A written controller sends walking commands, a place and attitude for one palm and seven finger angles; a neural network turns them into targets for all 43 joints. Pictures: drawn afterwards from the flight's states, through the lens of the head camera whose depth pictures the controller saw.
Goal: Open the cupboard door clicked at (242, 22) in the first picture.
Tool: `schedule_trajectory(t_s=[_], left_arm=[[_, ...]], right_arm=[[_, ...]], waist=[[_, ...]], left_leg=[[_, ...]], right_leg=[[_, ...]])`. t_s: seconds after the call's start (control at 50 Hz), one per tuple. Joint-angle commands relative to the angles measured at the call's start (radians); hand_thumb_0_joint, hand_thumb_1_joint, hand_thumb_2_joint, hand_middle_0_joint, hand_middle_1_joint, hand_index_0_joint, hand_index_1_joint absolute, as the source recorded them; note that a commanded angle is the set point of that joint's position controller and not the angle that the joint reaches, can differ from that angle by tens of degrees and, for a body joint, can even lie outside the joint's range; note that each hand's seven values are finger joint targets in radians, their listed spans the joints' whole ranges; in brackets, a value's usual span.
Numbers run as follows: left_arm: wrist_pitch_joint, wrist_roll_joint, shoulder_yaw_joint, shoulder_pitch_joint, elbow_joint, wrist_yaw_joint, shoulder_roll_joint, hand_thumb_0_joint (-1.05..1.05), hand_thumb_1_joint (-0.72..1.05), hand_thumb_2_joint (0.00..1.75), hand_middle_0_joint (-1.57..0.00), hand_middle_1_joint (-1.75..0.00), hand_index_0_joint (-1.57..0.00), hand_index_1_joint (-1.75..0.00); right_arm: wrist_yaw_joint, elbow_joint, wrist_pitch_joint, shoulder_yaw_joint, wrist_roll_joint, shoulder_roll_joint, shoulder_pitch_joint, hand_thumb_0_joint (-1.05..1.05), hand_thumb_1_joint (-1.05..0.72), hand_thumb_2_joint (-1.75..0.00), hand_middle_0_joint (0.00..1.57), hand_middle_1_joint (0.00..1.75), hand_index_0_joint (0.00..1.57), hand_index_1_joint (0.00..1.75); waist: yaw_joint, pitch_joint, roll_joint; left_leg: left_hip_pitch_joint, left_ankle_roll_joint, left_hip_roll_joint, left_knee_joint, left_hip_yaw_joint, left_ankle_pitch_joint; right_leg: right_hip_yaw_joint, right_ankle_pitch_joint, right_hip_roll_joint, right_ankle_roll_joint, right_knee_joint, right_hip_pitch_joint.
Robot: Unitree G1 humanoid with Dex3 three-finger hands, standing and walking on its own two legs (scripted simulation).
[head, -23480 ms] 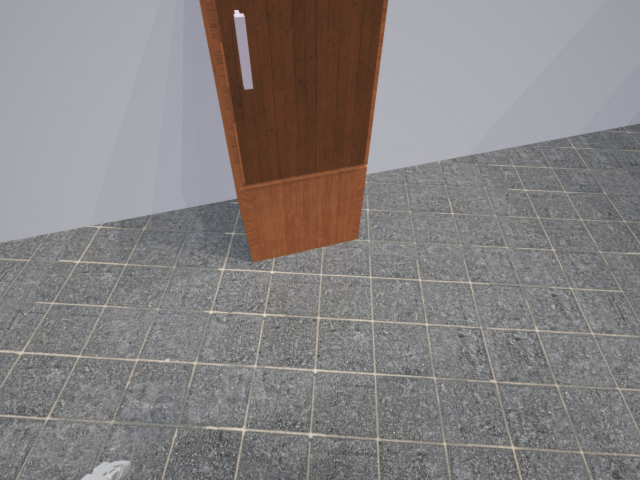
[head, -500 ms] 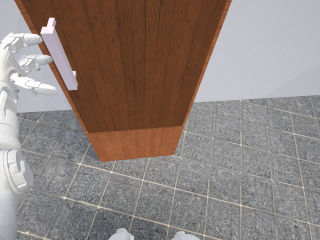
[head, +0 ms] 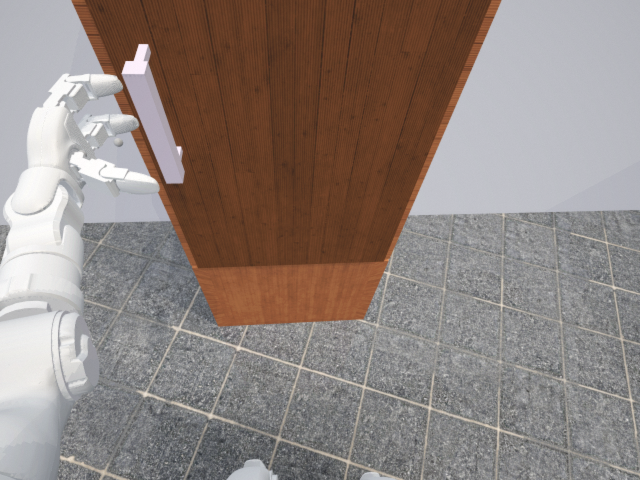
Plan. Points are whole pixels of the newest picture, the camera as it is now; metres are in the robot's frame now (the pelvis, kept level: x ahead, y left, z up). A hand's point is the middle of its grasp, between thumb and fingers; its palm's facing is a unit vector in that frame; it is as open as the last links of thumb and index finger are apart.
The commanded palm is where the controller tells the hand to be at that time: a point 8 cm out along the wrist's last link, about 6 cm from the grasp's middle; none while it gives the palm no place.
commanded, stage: slide the fingers in behind the handle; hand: left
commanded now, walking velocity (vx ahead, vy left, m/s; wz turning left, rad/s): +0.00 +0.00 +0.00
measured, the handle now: (160, 119) +0.53 +0.19 +0.12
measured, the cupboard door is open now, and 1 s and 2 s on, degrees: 0 0 0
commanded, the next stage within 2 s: move the hooked fingers beside the handle in 0.88 s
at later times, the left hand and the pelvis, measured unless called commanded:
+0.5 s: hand (131, 152) +0.47 +0.21 +0.13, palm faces +0.14 -0.99 -0.02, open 15.2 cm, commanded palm +0.45 +0.21 +0.12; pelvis -0.01 +0.00 +0.00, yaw +2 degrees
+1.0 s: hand (139, 156) +0.46 +0.20 +0.13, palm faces +0.15 -0.99 +0.00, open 15.6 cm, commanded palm +0.45 +0.20 +0.12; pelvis -0.01 -0.01 +0.00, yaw +3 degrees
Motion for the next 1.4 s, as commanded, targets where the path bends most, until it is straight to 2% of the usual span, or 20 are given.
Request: schedule_trajectory(t_s=[0.0, 0.02, 0.14, 0.2, 0.32, 0.38, 0.46, 0.5, 0.56, 0.7, 0.72, 0.76, 0.86, 0.96, 1.02, 1.06, 1.1, 1.14, 1.32, 1.38], left_arm=[[-0.071, -0.012, -0.049, -0.516, -0.228, -0.029, 0.089, 0.0, -0.5, 0.3, -0.3, -1.2, -0.3, -1.2], [-0.074, -0.006, -0.035, -0.523, -0.236, -0.026, 0.111, 0.0, -0.5, 0.3, -0.3, -1.2, -0.3, -1.2], [-0.092, -0.005, -0.103, -0.508, -0.312, -0.012, 0.017, 0.0, -0.5, 0.3, -0.3, -1.2, -0.3, -1.2], [-0.09, -0.014, -0.132, -0.498, -0.317, -0.005, -0.022, 0.0, -0.5, 0.3, -0.3, -1.2, -0.3, -1.2], [-0.091, -0.003, -0.189, -0.552, -0.325, 0.032, -0.092, 0.0, -0.5, 0.3, -0.3, -1.2, -0.3, -1.2], [-0.098, -0.003, -0.252, -0.588, -0.335, 0.042, -0.174, 0.0, -0.5, 0.3, -0.3, -1.2, -0.3, -1.2], [-0.104, -0.004, -0.249, -0.604, -0.324, 0.053, -0.17, 0.0, -0.5, 0.3, -0.3, -1.2, -0.3, -1.2], [-0.115, -0.004, -0.297, -0.626, -0.355, 0.052, -0.224, 0.0, -0.5, 0.3, -0.3, -1.2, -0.3, -1.2], [-0.114, 0.0, -0.275, -0.617, -0.321, 0.06, -0.202, 0.0, -0.5, 0.3, -0.3, -1.2, -0.3, -1.2], [-0.124, -0.008, -0.276, -0.615, -0.329, 0.056, -0.199, 0.0, -0.5, 0.3, -0.3, -1.2, -0.3, -1.2], [-0.126, -0.012, -0.295, -0.638, -0.337, 0.053, -0.221, 0.0, -0.5, 0.3, -0.3, -1.2, -0.3, -1.2], [-0.127, -0.011, -0.246, -0.621, -0.318, 0.052, -0.164, 0.0, -0.5, 0.3, -0.3, -1.2, -0.3, -1.2], [-0.135, 0.005, -0.29, -0.631, -0.338, 0.057, -0.205, 0.0, -0.5, 0.3, -0.3, -1.2, -0.3, -1.2], [-0.132, 0.014, -0.249, -0.63, -0.307, 0.061, -0.15, 0.0, -0.5, 0.3, -0.3, -1.2, -0.3, -1.2], [-0.134, 0.014, -0.24, -0.629, -0.307, 0.056, -0.135, 0.0, -0.5, 0.3, -0.3, -1.2, -0.3, -1.2], [-0.126, 0.014, -0.261, -0.653, -0.276, 0.053, -0.151, 0.0, -0.5, 0.3, -0.3, -1.2, -0.3, -1.2], [-0.127, 0.013, -0.208, -0.638, -0.26, 0.053, -0.086, 0.0, -0.5, 0.3, -0.3, -1.2, -0.3, -1.2], [-0.12, 0.01, -0.214, -0.66, -0.247, 0.046, -0.088, 0.0, -0.5, 0.3, -0.3, -1.2, -0.3, -1.2], [-0.121, -0.001, -0.143, -0.595, -0.23, 0.014, -0.01, 0.0, -0.5, 0.3, -0.3, -1.2, -0.3, -1.2], [-0.114, -0.003, -0.127, -0.58, -0.21, 0.005, 0.014, 0.0, -0.5, 0.3, -0.3, -1.2, -0.3, -1.2]], right_arm=[[-0.009, -0.046, -0.025, -0.064, -0.002, -0.177, 0.126, 0.0, -0.9, -0.9, 0.2, 0.3, 0.2, 0.3], [-0.009, -0.045, -0.025, -0.067, -0.002, -0.181, 0.124, 0.0, -0.9, -0.9, 0.2, 0.3, 0.2, 0.3], [0.0, -0.041, -0.036, -0.072, -0.003, -0.167, 0.113, 0.0, -0.9, -0.9, 0.2, 0.3, 0.2, 0.3], [0.003, -0.039, -0.04, -0.072, -0.001, -0.167, 0.111, 0.0, -0.9, -0.9, 0.2, 0.3, 0.2, 0.3], [0.005, -0.019, -0.057, -0.075, -0.003, -0.165, 0.097, 0.0, -0.9, -0.9, 0.2, 0.3, 0.2, 0.3], [0.007, -0.012, -0.072, -0.075, -0.003, -0.159, 0.088, 0.0, -0.9, -0.9, 0.2, 0.3, 0.2, 0.3], [0.008, 0.005, -0.084, -0.075, -0.003, -0.162, 0.09, 0.0, -0.9, -0.9, 0.2, 0.3, 0.2, 0.3], [0.01, 0.002, -0.095, -0.074, -0.003, -0.155, 0.084, 0.0, -0.9, -0.9, 0.2, 0.3, 0.2, 0.3], [0.011, 0.017, -0.101, -0.075, -0.004, -0.159, 0.086, 0.0, -0.9, -0.9, 0.2, 0.3, 0.2, 0.3], [0.011, 0.021, -0.115, -0.073, -0.002, -0.161, 0.079, 0.0, -0.9, -0.9, 0.2, 0.3, 0.2, 0.3], [0.011, 0.023, -0.116, -0.072, 0.0, -0.156, 0.073, 0.0, -0.9, -0.9, 0.2, 0.3, 0.2, 0.3], [0.009, 0.026, -0.115, -0.073, 0.0, -0.162, 0.075, 0.0, -0.9, -0.9, 0.2, 0.3, 0.2, 0.3], [0.012, 0.021, -0.117, -0.073, 0.0, -0.154, 0.069, 0.0, -0.9, -0.9, 0.2, 0.3, 0.2, 0.3], [0.005, 0.024, -0.115, -0.072, 0.001, -0.159, 0.073, 0.0, -0.9, -0.9, 0.2, 0.3, 0.2, 0.3], [0.003, 0.022, -0.114, -0.072, 0.002, -0.16, 0.072, 0.0, -0.9, -0.9, 0.2, 0.3, 0.2, 0.3], [0.0, 0.025, -0.112, -0.067, 0.004, -0.159, 0.071, 0.0, -0.9, -0.9, 0.2, 0.3, 0.2, 0.3], [-0.006, 0.026, -0.111, -0.068, 0.002, -0.168, 0.08, 0.0, -0.9, -0.9, 0.2, 0.3, 0.2, 0.3], [-0.007, 0.026, -0.111, -0.063, 0.004, -0.167, 0.077, 0.0, -0.9, -0.9, 0.2, 0.3, 0.2, 0.3], [-0.007, 0.011, -0.099, -0.063, 0.004, -0.17, 0.09, 0.0, -0.9, -0.9, 0.2, 0.3, 0.2, 0.3], [-0.009, 0.008, -0.092, -0.061, 0.006, -0.172, 0.093, 0.0, -0.9, -0.9, 0.2, 0.3, 0.2, 0.3]], waist=[[-0.076, -0.344, 0.091], [-0.068, -0.372, 0.099], [-0.058, -0.432, 0.181], [-0.065, -0.41, 0.13], [-0.077, -0.383, 0.134], [-0.092, -0.372, 0.132], [-0.095, -0.39, 0.11], [-0.096, -0.394, 0.144], [-0.096, -0.396, 0.108], [-0.086, -0.411, 0.118], [-0.099, -0.406, 0.121], [-0.086, -0.395, 0.1], [-0.094, -0.39, 0.122], [-0.092, -0.394, 0.092], [-0.085, -0.401, 0.129], [-0.104, -0.36, 0.115], [-0.092, -0.366, 0.092], [-0.105, -0.359, 0.089], [-0.076, -0.406, 0.124], [-0.079, -0.372, 0.081]], left_leg=[[0.486, -0.014, 0.022, -0.07, -0.103, 0.423], [0.491, -0.016, 0.02, -0.072, -0.104, 0.42], [0.595, -0.032, 0.029, -0.062, -0.121, 0.522], [0.58, -0.03, 0.028, -0.065, -0.127, 0.513], [0.595, -0.034, 0.026, -0.077, -0.143, 0.457], [0.619, -0.041, 0.029, -0.086, -0.159, 0.425], [0.612, -0.037, 0.023, -0.08, -0.15, 0.428], [0.633, -0.041, 0.022, -0.079, -0.159, 0.448], [0.625, -0.04, 0.021, -0.078, -0.156, 0.428], [0.625, -0.037, 0.013, -0.076, -0.15, 0.453], [0.626, -0.034, 0.012, -0.074, -0.143, 0.455], [0.594, -0.031, 0.008, -0.077, -0.137, 0.422], [0.603, -0.031, 0.008, -0.073, -0.137, 0.428], [0.566, -0.025, 0.003, -0.076, -0.13, 0.384], [0.574, -0.025, 0.002, -0.075, -0.13, 0.381], [0.552, -0.024, 0.002, -0.08, -0.13, 0.338], [0.527, -0.019, 0.001, -0.082, -0.128, 0.319], [0.515, -0.016, -0.001, -0.082, -0.121, 0.307], [0.517, -0.018, 0.001, -0.075, -0.114, 0.358], [0.468, -0.013, 0.0, -0.079, -0.105, 0.329]], right_leg=[[0.019, 0.308, 0.037, -0.016, -0.077, -0.073], [0.023, 0.313, 0.035, -0.014, -0.074, -0.064], [0.015, 0.319, 0.036, -0.019, -0.066, -0.093], [0.01, 0.318, 0.039, -0.021, -0.069, -0.083], [0.008, 0.274, 0.036, -0.02, -0.074, -0.119], [0.001, 0.245, 0.034, -0.021, -0.074, -0.146], [0.007, 0.268, 0.032, -0.022, -0.076, -0.129], [0.004, 0.261, 0.029, -0.024, -0.07, -0.138], [0.005, 0.264, 0.031, -0.023, -0.073, -0.139], [0.009, 0.286, 0.029, -0.025, -0.073, -0.113], [0.011, 0.301, 0.029, -0.022, -0.074, -0.116], [0.014, 0.298, 0.028, -0.024, -0.078, -0.096], [0.014, 0.291, 0.027, -0.02, -0.074, -0.12], [0.019, 0.287, 0.025, -0.02, -0.077, -0.097], [0.021, 0.276, 0.024, -0.022, -0.076, -0.104], [0.02, 0.249, 0.024, -0.02, -0.082, -0.129], [0.024, 0.243, 0.023, -0.022, -0.083, -0.104], [0.028, 0.248, 0.021, -0.017, -0.089, -0.107], [0.028, 0.275, 0.025, -0.02, -0.079, -0.078], [0.032, 0.274, 0.026, -0.015, -0.086, -0.059]])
